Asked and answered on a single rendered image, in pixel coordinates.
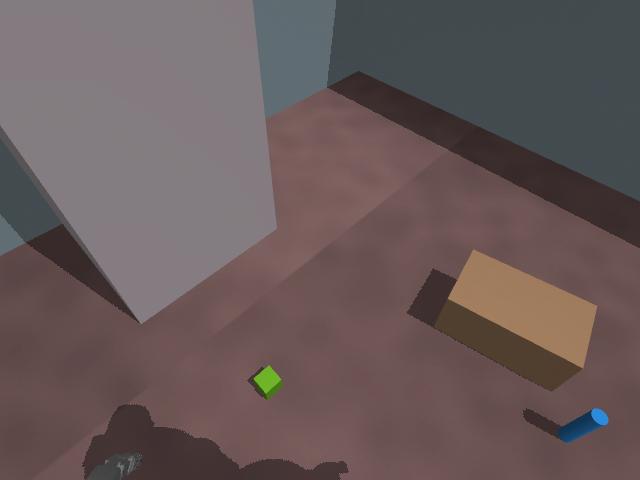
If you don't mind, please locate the left robot hand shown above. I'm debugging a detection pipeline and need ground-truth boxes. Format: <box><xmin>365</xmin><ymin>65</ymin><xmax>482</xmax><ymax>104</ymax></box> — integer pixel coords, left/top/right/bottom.
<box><xmin>86</xmin><ymin>452</ymin><xmax>143</xmax><ymax>480</ymax></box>

